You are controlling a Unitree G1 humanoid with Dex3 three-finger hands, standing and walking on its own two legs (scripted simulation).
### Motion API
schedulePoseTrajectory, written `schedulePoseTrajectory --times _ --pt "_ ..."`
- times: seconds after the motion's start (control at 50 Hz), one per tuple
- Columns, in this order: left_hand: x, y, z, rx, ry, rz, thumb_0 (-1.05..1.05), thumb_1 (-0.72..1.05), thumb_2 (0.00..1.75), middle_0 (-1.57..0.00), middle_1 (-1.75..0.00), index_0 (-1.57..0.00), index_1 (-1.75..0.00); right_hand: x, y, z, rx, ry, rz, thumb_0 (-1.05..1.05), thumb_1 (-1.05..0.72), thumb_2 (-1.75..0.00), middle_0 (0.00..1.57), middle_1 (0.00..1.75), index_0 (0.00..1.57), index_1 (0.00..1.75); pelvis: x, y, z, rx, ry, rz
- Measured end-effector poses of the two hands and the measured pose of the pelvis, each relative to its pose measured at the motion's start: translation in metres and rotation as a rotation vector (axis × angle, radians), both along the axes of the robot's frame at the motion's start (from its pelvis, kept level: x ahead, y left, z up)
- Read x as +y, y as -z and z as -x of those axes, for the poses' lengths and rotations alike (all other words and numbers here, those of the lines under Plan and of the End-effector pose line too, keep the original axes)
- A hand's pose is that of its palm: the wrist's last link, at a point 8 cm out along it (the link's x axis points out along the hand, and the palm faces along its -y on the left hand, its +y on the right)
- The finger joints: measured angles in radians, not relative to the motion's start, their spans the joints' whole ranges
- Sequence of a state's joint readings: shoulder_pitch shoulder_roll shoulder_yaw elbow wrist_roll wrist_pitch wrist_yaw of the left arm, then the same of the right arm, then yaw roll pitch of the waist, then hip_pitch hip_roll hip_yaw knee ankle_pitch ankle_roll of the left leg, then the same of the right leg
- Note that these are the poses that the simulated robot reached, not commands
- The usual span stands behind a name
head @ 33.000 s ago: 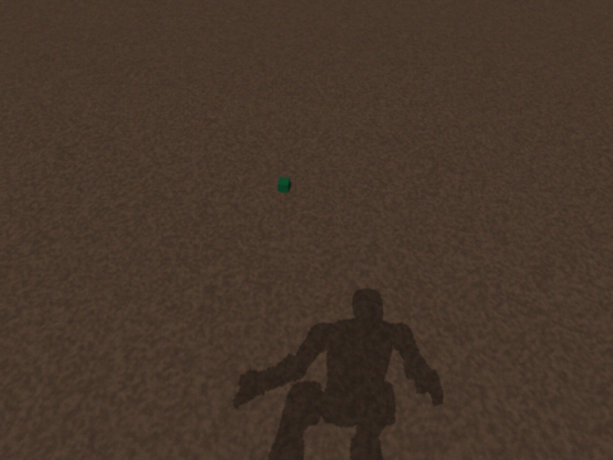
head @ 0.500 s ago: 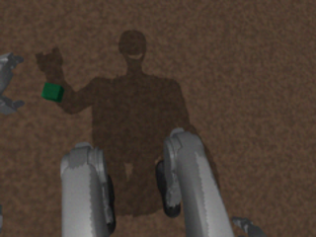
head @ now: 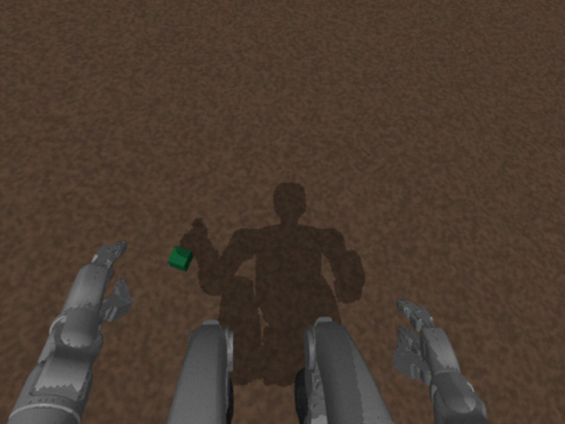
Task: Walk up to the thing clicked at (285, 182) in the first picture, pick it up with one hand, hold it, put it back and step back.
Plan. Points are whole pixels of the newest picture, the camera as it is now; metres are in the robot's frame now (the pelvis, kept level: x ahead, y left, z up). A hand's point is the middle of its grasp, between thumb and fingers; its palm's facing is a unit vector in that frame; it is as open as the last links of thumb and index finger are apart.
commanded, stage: home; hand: left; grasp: from above
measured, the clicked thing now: (180, 258) +0.52 +0.23 -0.55
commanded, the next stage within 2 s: none
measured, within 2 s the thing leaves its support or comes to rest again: neither
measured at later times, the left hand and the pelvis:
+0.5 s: hand (106, 326) +0.23 +0.17 +0.09, palm faces +0.08 -0.98 -0.21, open 7.4 cm; pelvis +0.06 -0.01 +0.14, yaw +2 degrees
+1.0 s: hand (101, 338) +0.22 +0.17 +0.10, palm faces +0.08 -0.98 -0.19, open 7.4 cm; pelvis +0.07 -0.01 +0.15, yaw +3 degrees
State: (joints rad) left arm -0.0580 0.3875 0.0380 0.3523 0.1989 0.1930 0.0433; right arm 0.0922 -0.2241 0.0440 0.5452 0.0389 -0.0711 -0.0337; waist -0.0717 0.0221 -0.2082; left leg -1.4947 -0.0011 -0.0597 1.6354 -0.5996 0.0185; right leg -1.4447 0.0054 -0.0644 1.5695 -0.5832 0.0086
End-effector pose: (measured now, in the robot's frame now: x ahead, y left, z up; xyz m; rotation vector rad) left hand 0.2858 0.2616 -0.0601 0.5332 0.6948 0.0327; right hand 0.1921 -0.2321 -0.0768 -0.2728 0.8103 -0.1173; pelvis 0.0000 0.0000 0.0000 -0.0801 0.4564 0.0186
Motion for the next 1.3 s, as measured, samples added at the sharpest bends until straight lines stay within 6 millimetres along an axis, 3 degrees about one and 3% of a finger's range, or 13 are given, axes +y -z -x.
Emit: schedulePoseTrajectory --times 0.3,0.44,0.52,0.66,0.78,1.14,1.3 --pt "-0.026 -0.115 0.048 0.081 -0.246 0.242 0.01 0.9 0.9 -0.21 -0.3 -0.21 -0.3 -0.012 -0.101 0.021 -0.022 0.117 0.03 0.01 -0.9 -0.9 0.21 0.3 0.2 0.3 -0.005 -0.102 -0.04 -0.159 -0.013 -0.021" --pt "-0.037 -0.165 0.065 0.062 -0.265 0.29 0.01 0.9 0.9 -0.2 -0.3 -0.21 -0.3 -0.017 -0.141 0.01 -0.112 0.144 0.044 0.02 -0.9 -0.9 0.2 0.3 0.2 0.3 -0.007 -0.133 -0.058 -0.227 -0.018 -0.029" --pt "-0.039 -0.182 0.074 0.051 -0.26 0.288 0.01 0.9 0.9 -0.2 -0.3 -0.21 -0.3 -0.017 -0.156 -0.006 -0.181 0.133 0.043 0.02 -0.9 -0.9 0.2 0.3 0.2 0.3 -0.008 -0.142 -0.064 -0.254 -0.023 -0.033" --pt "-0.039 -0.189 0.086 0.063 -0.271 0.296 0.01 0.9 0.9 -0.2 -0.3 -0.2 -0.3 -0.011 -0.172 -0.034 -0.273 0.08 0.033 0.02 -0.9 -0.9 0.2 0.3 0.2 0.3 -0.009 -0.147 -0.067 -0.28 -0.032 -0.04" --pt "-0.039 -0.183 0.088 0.076 -0.28 0.306 0.01 0.91 0.9 -0.2 -0.3 -0.2 -0.3 -0.007 -0.176 -0.044 -0.3 0.042 0.036 0.02 -0.9 -0.9 0.21 0.3 0.2 0.3 -0.011 -0.147 -0.066 -0.284 -0.037 -0.042" --pt "-0.037 -0.185 0.082 0.071 -0.256 0.296 0.01 0.9 0.9 -0.2 -0.3 -0.2 -0.3 -0.01 -0.164 -0.02 -0.226 0.073 0.043 0.02 -0.9 -0.9 0.21 0.3 0.2 0.3 -0.007 -0.147 -0.066 -0.289 -0.026 -0.04" --pt "-0.037 -0.184 0.082 0.07 -0.255 0.299 0.01 0.91 0.9 -0.2 -0.3 -0.2 -0.3 -0.01 -0.163 -0.018 -0.225 0.078 0.044 0.02 -0.9 -0.9 0.21 0.3 0.2 0.3 -0.007 -0.146 -0.065 -0.286 -0.023 -0.04"
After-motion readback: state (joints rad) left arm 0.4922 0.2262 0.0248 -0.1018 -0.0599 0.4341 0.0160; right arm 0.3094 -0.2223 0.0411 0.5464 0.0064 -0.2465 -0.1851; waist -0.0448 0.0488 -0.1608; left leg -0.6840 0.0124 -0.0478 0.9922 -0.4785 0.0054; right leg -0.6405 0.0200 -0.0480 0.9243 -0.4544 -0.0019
